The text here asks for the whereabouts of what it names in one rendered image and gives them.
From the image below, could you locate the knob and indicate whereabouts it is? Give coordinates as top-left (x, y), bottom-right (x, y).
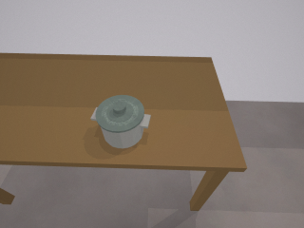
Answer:
top-left (112, 101), bottom-right (126, 114)

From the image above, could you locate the lid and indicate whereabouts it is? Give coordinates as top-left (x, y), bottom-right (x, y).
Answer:
top-left (95, 95), bottom-right (144, 133)

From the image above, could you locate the table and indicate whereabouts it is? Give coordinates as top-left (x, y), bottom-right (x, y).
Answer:
top-left (0, 52), bottom-right (247, 211)

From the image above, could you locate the pot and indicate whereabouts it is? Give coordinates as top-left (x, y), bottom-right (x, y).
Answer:
top-left (90, 107), bottom-right (151, 149)

